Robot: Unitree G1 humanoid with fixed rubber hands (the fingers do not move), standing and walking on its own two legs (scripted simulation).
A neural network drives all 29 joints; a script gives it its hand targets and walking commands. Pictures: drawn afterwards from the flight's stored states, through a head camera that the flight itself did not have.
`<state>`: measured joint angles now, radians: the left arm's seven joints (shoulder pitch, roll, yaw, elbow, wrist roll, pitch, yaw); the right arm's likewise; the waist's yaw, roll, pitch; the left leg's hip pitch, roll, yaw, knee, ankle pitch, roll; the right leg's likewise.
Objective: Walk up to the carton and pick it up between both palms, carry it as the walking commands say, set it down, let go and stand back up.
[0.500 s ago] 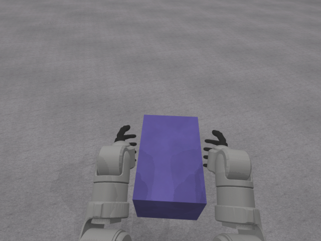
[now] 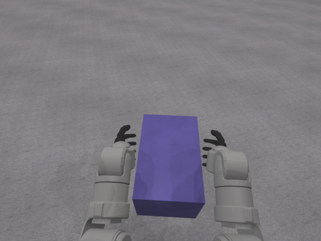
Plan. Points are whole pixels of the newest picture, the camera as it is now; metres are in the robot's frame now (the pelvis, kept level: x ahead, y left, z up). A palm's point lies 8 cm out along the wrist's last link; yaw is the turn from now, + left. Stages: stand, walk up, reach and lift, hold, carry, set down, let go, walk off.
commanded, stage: carry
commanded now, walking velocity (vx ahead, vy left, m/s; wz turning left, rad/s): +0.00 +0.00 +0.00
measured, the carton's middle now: (168, 163) +0.35 -0.01 -0.02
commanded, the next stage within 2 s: hold in 0.30 s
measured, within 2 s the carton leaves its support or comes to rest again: neither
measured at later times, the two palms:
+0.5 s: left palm (116, 164) +0.30 +0.13 +0.05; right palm (215, 168) +0.30 -0.12 +0.04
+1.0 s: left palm (123, 167) +0.28 +0.11 +0.06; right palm (224, 163) +0.30 -0.14 +0.07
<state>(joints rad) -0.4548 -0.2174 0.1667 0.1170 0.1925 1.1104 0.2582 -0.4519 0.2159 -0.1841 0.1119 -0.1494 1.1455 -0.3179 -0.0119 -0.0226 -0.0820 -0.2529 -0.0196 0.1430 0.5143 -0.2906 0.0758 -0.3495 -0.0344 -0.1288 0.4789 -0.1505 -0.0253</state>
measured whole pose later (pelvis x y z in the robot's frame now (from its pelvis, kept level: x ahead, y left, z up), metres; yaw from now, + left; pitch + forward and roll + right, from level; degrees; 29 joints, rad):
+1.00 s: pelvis -0.03 -0.05 +0.00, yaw +9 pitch -9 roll -1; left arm -0.54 -0.19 0.35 0.62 0.33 0.62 0.06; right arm -0.52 0.24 -0.39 0.48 -0.34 0.72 -0.18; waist -0.05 0.03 0.03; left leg -0.13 -0.05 -0.09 0.52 -0.24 0.02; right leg -0.16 0.06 0.04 0.44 -0.13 -0.02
